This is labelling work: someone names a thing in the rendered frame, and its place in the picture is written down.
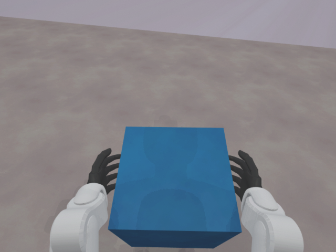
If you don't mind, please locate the left robot forearm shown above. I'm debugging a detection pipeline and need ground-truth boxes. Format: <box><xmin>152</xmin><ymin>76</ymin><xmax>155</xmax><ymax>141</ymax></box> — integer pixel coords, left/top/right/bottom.
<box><xmin>49</xmin><ymin>183</ymin><xmax>108</xmax><ymax>252</ymax></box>

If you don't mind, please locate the right robot hand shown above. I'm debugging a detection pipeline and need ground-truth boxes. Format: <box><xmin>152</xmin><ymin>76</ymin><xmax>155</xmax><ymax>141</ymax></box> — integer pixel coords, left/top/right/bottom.
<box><xmin>229</xmin><ymin>150</ymin><xmax>262</xmax><ymax>201</ymax></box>

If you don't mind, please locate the left robot hand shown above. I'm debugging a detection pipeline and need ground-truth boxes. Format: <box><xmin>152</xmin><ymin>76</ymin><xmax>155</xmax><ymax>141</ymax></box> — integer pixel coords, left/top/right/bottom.
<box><xmin>87</xmin><ymin>148</ymin><xmax>121</xmax><ymax>194</ymax></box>

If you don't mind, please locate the carton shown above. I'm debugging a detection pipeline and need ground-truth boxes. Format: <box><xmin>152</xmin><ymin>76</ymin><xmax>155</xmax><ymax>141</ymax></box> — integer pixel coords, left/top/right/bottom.
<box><xmin>108</xmin><ymin>127</ymin><xmax>242</xmax><ymax>248</ymax></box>

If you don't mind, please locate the right robot forearm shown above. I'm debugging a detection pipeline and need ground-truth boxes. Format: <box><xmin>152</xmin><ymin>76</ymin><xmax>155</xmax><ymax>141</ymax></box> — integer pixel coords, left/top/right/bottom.
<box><xmin>241</xmin><ymin>187</ymin><xmax>304</xmax><ymax>252</ymax></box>

